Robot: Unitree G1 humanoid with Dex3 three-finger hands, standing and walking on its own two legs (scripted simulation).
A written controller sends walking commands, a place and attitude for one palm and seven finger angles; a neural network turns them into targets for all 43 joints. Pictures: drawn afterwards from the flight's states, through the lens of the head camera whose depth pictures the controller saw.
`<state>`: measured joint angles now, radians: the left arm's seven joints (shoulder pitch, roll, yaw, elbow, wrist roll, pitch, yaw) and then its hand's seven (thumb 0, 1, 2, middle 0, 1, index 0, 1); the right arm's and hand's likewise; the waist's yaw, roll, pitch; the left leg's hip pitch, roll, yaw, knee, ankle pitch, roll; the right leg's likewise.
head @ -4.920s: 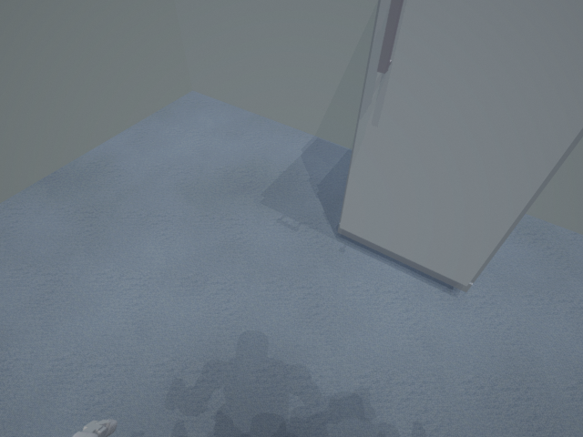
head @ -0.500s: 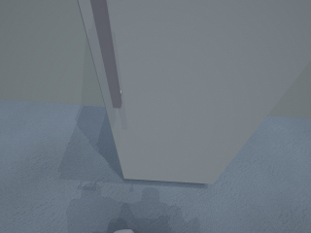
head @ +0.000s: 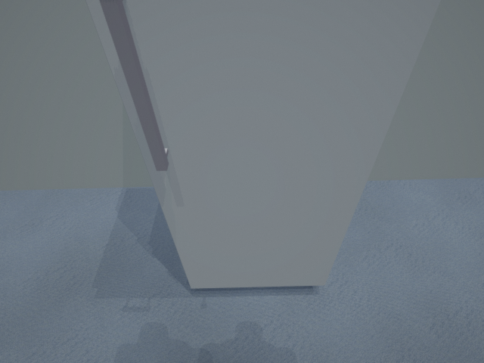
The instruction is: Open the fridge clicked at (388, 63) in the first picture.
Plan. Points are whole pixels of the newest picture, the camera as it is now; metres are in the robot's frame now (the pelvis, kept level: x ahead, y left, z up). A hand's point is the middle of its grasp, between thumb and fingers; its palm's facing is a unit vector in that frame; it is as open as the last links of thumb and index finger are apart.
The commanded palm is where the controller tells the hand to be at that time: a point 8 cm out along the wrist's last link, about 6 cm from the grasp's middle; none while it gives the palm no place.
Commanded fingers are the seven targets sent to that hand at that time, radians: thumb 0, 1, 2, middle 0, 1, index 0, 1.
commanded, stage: come to a stop and stand still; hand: left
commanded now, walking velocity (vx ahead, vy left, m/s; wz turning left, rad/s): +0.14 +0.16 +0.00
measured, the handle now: (144, 95) +0.51 +0.20 +0.21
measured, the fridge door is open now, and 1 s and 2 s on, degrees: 0 0 0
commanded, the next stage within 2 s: look again from close up in 0.74 s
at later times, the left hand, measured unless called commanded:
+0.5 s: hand out of the picture -0.03 +0.21 -0.18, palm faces +0.08 -0.98 -0.18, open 7.4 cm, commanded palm none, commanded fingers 0.00 0.90 0.90 -0.20 -0.30 -0.20 -0.30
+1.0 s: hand out of the picture -0.01 +0.23 -0.17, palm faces +0.01 -0.97 -0.24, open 7.4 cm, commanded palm none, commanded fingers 0.00 0.90 0.90 -0.20 -0.30 -0.20 -0.30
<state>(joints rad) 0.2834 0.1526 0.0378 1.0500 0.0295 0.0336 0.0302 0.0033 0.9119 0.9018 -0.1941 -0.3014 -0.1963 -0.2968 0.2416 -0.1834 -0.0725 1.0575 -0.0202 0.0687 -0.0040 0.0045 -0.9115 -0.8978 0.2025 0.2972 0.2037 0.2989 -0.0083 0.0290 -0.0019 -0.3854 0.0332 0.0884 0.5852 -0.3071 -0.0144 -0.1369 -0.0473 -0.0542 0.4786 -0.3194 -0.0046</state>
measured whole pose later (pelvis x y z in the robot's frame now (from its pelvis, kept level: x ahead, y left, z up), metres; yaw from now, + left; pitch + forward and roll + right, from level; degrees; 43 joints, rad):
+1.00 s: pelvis -0.03 +0.04 +0.00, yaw +1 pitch -1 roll +0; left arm 0.24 0.17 -0.01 1.10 0.02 -0.01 0.04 0.00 0.91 0.90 -0.20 -0.30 -0.20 -0.30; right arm 0.30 -0.17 -0.01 1.07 -0.02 -0.01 -0.01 0.01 -0.91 -0.90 0.20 0.30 0.20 0.30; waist -0.01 0.03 0.05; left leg -0.23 0.02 0.10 0.53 -0.28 0.02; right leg -0.20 -0.10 -0.05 0.52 -0.29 0.06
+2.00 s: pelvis -0.02 +0.01 +0.00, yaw +0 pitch -1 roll +0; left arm 0.26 0.18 0.01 1.10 0.02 -0.01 0.02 0.00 0.91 0.90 -0.20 -0.30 -0.20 -0.30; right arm 0.26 -0.16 -0.01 1.10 -0.02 -0.01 -0.02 0.01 -0.91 -0.90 0.20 0.30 0.20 0.30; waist 0.01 0.00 0.03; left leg -0.20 0.07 0.08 0.48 -0.25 -0.04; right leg -0.19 -0.05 -0.06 0.50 -0.30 0.01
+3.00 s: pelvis +0.03 -0.03 -0.01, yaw +3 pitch -4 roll +1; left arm 0.27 0.15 0.01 0.96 0.03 0.01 0.05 0.01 0.91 0.90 -0.20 -0.30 -0.20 -0.30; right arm 0.19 -0.18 -0.05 0.92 -0.01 0.04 0.00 0.01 -0.91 -0.90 0.20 0.30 0.20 0.30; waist -0.01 0.03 0.02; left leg -0.28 0.00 0.05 0.66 -0.36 0.00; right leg -0.27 -0.02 -0.12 0.61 -0.27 -0.06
